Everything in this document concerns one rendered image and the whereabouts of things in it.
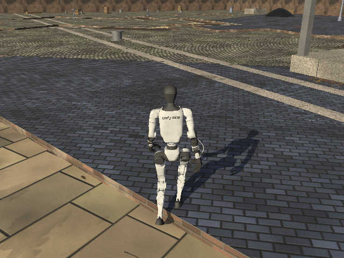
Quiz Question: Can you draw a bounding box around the robot left hand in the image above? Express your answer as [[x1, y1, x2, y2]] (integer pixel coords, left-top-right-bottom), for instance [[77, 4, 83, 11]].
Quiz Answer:
[[148, 144, 161, 153]]

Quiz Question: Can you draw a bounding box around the robot right foot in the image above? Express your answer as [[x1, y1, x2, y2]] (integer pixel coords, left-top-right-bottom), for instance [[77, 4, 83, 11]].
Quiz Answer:
[[175, 196, 182, 209]]

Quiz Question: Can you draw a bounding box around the right robot forearm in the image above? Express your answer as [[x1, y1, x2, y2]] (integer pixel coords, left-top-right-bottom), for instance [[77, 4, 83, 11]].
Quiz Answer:
[[190, 131, 201, 159]]

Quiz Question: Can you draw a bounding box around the left robot forearm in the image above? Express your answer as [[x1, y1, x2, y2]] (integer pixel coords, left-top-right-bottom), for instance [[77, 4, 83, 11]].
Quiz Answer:
[[147, 131, 155, 147]]

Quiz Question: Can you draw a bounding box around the left robot thigh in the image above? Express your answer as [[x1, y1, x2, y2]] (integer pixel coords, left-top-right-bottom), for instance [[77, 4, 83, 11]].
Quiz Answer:
[[154, 151, 167, 191]]

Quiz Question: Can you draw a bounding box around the robot left upper arm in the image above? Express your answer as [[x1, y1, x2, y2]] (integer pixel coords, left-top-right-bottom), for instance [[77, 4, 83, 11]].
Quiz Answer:
[[148, 109, 160, 138]]

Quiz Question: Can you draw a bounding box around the robot right hand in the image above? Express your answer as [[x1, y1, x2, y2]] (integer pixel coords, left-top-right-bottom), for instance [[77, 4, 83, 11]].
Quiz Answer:
[[189, 157, 202, 173]]

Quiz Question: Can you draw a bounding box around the robot right upper arm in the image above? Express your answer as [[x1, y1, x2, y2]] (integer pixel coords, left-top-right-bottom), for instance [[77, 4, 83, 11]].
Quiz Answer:
[[182, 108, 196, 139]]

